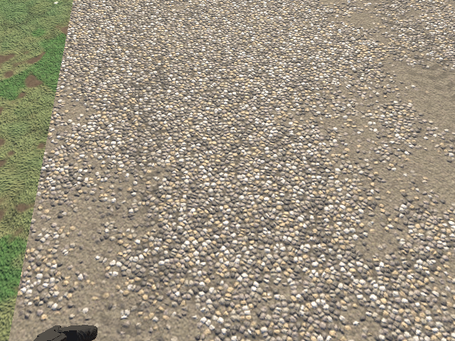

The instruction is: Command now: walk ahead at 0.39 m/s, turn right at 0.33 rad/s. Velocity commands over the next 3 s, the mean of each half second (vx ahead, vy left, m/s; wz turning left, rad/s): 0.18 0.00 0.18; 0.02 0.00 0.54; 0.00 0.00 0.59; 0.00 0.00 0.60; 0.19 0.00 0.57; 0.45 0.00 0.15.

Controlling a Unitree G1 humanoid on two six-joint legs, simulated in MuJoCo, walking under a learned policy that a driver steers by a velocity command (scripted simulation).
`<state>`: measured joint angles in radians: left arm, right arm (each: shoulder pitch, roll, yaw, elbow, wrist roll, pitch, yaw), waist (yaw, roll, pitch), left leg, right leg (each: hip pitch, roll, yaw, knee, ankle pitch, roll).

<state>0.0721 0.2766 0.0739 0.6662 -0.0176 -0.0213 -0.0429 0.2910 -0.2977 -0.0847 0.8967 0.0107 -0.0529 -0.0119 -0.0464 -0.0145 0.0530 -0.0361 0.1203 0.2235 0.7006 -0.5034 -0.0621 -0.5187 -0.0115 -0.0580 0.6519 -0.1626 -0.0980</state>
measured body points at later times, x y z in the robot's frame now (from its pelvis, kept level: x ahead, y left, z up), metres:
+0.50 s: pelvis +0.17 +0.01 +0.02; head +0.21 +0.02 +0.47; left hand +0.26 +0.30 -0.10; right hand +0.35 -0.23 -0.09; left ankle +0.22 +0.12 -0.71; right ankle +0.11 -0.08 -0.71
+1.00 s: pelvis +0.22 -0.01 +0.02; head +0.26 -0.01 +0.47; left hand +0.21 +0.30 -0.08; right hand +0.50 -0.19 -0.08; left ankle +0.20 +0.11 -0.69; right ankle +0.28 -0.12 -0.72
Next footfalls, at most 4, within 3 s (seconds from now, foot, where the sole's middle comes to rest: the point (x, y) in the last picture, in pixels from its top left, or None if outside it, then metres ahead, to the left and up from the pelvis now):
0.52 left None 0.25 0.13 -0.75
0.94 right None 0.32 -0.10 -0.75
1.36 left None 0.16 0.12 -0.75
1.84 right None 0.34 -0.01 -0.75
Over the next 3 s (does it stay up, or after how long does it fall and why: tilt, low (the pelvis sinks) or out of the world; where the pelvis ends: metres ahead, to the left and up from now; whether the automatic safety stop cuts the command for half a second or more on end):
stays up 0.27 0.36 0.03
